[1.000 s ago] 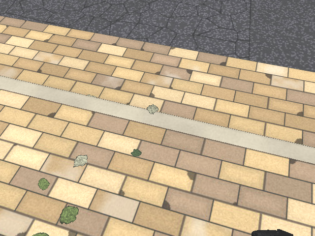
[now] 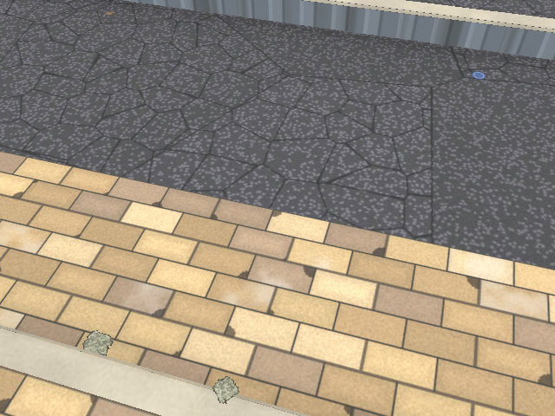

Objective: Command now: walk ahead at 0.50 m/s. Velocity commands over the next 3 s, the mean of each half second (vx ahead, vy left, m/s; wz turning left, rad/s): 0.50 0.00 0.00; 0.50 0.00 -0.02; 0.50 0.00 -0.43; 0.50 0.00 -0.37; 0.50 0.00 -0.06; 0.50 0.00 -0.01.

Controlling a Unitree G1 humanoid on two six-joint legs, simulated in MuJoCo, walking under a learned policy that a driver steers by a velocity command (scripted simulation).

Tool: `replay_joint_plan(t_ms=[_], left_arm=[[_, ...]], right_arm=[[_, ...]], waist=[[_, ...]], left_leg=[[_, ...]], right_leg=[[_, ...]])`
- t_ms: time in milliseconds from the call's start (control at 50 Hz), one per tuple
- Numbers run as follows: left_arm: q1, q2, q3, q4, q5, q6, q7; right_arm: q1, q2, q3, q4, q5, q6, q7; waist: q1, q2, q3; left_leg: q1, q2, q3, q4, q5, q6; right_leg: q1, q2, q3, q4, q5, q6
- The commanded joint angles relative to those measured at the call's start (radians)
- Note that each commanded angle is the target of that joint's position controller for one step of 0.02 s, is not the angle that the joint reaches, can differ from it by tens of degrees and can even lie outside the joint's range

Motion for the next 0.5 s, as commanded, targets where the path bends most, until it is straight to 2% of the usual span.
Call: replay_joint_plan(t_ms=[20,80,120,160,180,200,220,240,260,280,300,320,340,380,420,440,480,500], left_arm=[[0.057,0.122,0.016,-0.027,0.001,-0.012,0.007],[0.098,0.128,0.016,-0.008,0.011,-0.003,0.012],[0.091,0.142,0.021,-0.002,0.016,0.001,0.020],[0.053,0.160,0.026,-0.005,0.013,0.001,0.025],[0.032,0.168,0.029,-0.005,0.005,0.004,0.025],[0.019,0.159,0.025,-0.016,-0.002,0.004,0.022],[0.058,0.082,0.006,-0.052,-0.024,0.002,0.016],[0.108,0.091,0.019,-0.047,-0.026,0.001,0.007],[0.012,0.143,0.034,-0.067,-0.006,0.005,0.009],[-0.065,0.142,0.036,-0.091,-0.005,0.000,0.003],[-0.081,0.119,0.036,-0.091,-0.004,0.004,0.001],[-0.072,0.102,0.036,-0.090,0.012,0.018,-0.002],[-0.054,0.074,0.030,-0.082,0.019,0.034,-0.007],[-0.076,0.068,0.034,-0.093,0.021,0.057,-0.011],[-0.163,0.073,0.033,-0.127,0.021,0.070,-0.013],[-0.250,0.085,0.034,-0.162,0.021,0.070,-0.019],[-0.313,0.062,0.020,-0.184,0.021,0.072,-0.026],[-0.334,0.068,0.016,-0.195,0.018,0.070,-0.028]], right_arm=[[-0.106,-0.028,0.006,-0.075,0.005,-0.009,0.000],[-0.172,-0.039,0.006,-0.103,0.006,-0.013,-0.002],[-0.174,-0.049,0.001,-0.114,0.006,-0.020,-0.004],[-0.067,-0.062,-0.010,-0.085,0.004,-0.031,-0.015],[0.083,-0.080,-0.024,-0.037,0.002,-0.038,-0.023],[0.270,-0.125,-0.044,0.022,-0.014,-0.049,-0.034],[0.418,-0.229,-0.070,0.040,-0.039,-0.054,-0.044],[0.388,-0.234,-0.074,0.043,-0.005,-0.036,-0.031],[0.275,-0.191,-0.065,0.032,0.018,-0.029,-0.028],[0.196,-0.130,-0.049,0.015,0.021,-0.035,-0.023],[0.157,-0.085,-0.036,0.017,0.016,-0.042,-0.021],[0.159,-0.056,-0.026,0.031,0.018,-0.052,-0.025],[0.172,-0.040,-0.020,0.045,0.017,-0.062,-0.027],[0.222,-0.068,-0.024,0.066,0.017,-0.081,-0.029],[0.255,-0.098,-0.028,0.078,0.020,-0.086,-0.029],[0.245,-0.104,-0.025,0.074,0.026,-0.084,-0.031],[0.272,-0.112,-0.025,0.086,0.021,-0.079,-0.030],[0.292,-0.111,-0.024,0.091,0.022,-0.077,-0.029]], waist=[[0.001,-0.099,0.075],[0.020,-0.100,0.093],[0.007,-0.101,0.092],[-0.049,-0.107,0.039],[-0.112,-0.096,-0.029],[-0.182,-0.064,-0.132],[-0.197,0.087,-0.280],[-0.159,0.181,-0.342],[-0.122,0.067,-0.163],[-0.104,0.018,-0.058],[-0.063,-0.014,0.000],[-0.031,0.002,0.016],[-0.011,0.003,0.017],[0.005,0.010,0.026],[0.001,0.025,0.046],[-0.011,0.017,0.062],[-0.029,0.049,0.039],[-0.038,0.044,0.032]], left_leg=[[-0.001,-0.033,0.047,-0.106,0.059,0.004],[-0.018,-0.048,0.056,-0.171,0.005,0.027],[0.015,-0.063,0.059,-0.213,-0.059,0.054],[0.191,-0.116,0.081,-0.266,-0.128,0.088],[0.361,-0.148,0.093,-0.316,-0.120,0.108],[0.622,-0.090,0.024,-0.337,-0.109,0.146],[0.897,0.203,-0.344,-0.371,-0.206,0.226],[0.966,0.325,-0.712,-0.530,-0.261,0.322],[0.829,0.280,-0.572,-0.551,-0.322,0.292],[0.688,0.246,-0.452,-0.582,-0.246,0.267],[0.571,0.195,-0.351,-0.614,-0.154,0.225],[0.498,0.154,-0.277,-0.627,-0.075,0.193],[0.456,0.128,-0.224,-0.638,-0.035,0.173],[0.425,0.104,-0.167,-0.649,0.077,0.173],[0.423,0.088,-0.131,-0.675,0.093,0.175],[0.419,0.067,-0.108,-0.686,0.143,0.163],[0.425,0.041,-0.056,-0.672,0.243,0.141],[0.436,0.038,-0.043,-0.671,0.254,0.136]], right_leg=[[-0.033,-0.272,0.144,-0.075,0.396,-0.093],[0.066,-0.305,0.150,-0.039,0.449,-0.111],[0.114,-0.327,0.147,0.006,0.533,-0.109],[0.110,-0.318,0.117,0.135,0.776,-0.084],[0.081,-0.292,0.092,0.295,0.847,-0.067],[-0.065,-0.249,0.060,0.521,0.704,-0.045],[-0.338,-0.146,-0.001,0.893,0.229,-0.006],[-0.565,-0.005,0.080,1.121,-0.315,0.007],[-0.659,-0.083,0.141,1.152,-0.235,-0.003],[-0.654,-0.116,0.137,1.116,-0.153,-0.002],[-0.602,-0.151,0.135,1.042,-0.102,0.002],[-0.545,-0.172,0.136,0.981,-0.082,0.014],[-0.497,-0.180,0.135,0.930,-0.071,0.026],[-0.479,-0.175,0.115,0.848,-0.039,0.044],[-0.517,-0.179,0.091,0.746,0.034,0.058],[-0.520,-0.176,0.082,0.651,0.087,0.063],[-0.461,-0.150,0.041,0.574,0.172,0.066],[-0.448,-0.145,0.037,0.542,0.198,0.062]])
